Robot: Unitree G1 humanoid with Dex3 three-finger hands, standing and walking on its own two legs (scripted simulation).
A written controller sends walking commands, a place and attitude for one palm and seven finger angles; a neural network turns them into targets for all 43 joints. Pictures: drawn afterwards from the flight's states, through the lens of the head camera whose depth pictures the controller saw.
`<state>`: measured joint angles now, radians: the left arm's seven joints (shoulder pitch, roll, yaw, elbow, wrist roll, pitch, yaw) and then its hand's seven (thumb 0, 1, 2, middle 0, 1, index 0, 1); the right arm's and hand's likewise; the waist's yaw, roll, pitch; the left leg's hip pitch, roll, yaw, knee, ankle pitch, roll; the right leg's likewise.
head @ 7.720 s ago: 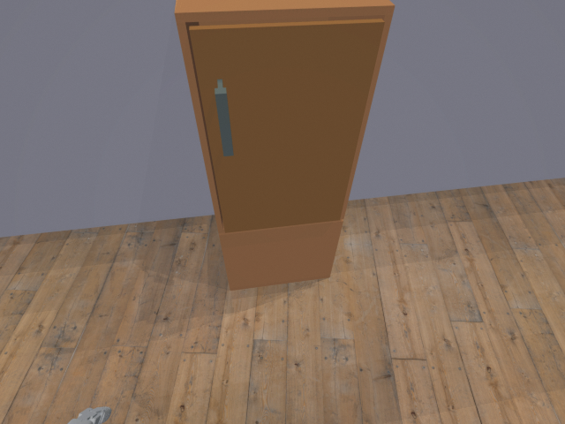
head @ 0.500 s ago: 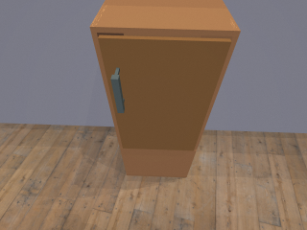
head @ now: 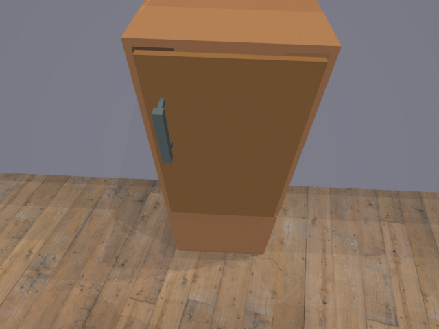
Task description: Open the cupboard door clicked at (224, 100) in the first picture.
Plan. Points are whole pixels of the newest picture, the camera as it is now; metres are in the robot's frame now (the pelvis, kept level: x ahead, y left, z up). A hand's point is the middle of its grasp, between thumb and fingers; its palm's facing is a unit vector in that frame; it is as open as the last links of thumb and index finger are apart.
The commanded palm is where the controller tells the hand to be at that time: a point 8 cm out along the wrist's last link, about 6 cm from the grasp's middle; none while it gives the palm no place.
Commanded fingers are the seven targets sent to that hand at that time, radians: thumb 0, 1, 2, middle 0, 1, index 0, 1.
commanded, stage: raise the hand with hooked fingers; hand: left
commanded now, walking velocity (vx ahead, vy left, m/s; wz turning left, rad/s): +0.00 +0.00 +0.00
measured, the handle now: (164, 131) +0.51 +0.16 +0.05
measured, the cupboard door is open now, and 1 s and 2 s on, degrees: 0 0 0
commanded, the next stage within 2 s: none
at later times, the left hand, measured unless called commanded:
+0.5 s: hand out of the picture +0.12 +0.21 -0.05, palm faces +0.13 -0.99 -0.01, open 8.9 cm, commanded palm +0.12 +0.27 -0.03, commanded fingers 0.00 0.32 0.65 -0.24 -0.68 -0.24 -0.68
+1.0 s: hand (72, 286) +0.18 +0.26 +0.01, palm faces +0.04 -1.00 -0.04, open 11.9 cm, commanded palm +0.15 +0.31 +0.02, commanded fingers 0.00 -0.27 0.40 -0.28 -1.05 -0.28 -1.05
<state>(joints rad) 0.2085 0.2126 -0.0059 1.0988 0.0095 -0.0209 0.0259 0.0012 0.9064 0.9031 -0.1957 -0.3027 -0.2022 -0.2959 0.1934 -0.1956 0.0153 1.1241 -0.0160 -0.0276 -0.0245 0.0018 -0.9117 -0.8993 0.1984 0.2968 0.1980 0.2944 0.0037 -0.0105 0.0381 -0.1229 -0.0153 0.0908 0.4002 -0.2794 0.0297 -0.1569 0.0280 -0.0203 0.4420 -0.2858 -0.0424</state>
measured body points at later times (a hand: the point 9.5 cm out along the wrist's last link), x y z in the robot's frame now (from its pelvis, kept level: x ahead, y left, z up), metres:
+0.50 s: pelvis -0.06 -0.03 -0.08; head -0.02 -0.01 +0.37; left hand +0.11 +0.27 -0.04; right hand +0.18 -0.26 -0.12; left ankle -0.04 +0.10 -0.74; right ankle -0.03 -0.09 -0.74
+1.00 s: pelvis -0.05 +0.02 -0.05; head -0.01 +0.03 +0.40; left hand +0.17 +0.31 +0.01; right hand +0.11 -0.23 -0.13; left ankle -0.04 +0.10 -0.74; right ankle -0.03 -0.09 -0.74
